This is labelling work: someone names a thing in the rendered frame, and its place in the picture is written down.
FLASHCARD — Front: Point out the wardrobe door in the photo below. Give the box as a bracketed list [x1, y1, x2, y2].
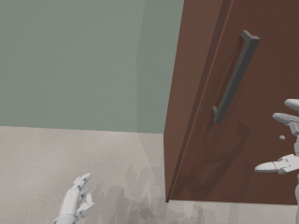
[170, 0, 299, 205]

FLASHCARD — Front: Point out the right robot hand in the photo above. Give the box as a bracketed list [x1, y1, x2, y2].
[254, 99, 299, 175]

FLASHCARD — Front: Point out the handle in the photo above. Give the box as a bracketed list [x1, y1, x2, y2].
[212, 30, 261, 124]

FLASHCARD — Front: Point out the robot left forearm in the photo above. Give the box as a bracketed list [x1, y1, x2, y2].
[52, 215, 77, 224]

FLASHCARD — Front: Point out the left robot hand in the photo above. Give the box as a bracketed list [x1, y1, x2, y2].
[58, 173, 94, 221]

